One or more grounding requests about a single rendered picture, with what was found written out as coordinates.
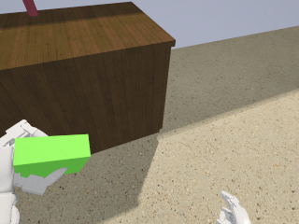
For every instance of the sponge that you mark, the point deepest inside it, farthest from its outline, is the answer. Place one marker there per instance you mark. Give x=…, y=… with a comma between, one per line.
x=43, y=155

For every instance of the robot left hand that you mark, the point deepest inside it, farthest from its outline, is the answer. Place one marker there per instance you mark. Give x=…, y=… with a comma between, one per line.
x=35, y=184

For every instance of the robot right hand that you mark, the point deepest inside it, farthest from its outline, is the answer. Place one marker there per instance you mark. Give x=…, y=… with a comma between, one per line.
x=238, y=215

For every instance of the table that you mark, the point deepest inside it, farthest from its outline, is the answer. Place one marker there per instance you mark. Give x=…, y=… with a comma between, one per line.
x=100, y=70

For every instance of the left robot forearm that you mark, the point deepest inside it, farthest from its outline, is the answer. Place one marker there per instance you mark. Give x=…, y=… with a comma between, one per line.
x=9, y=214

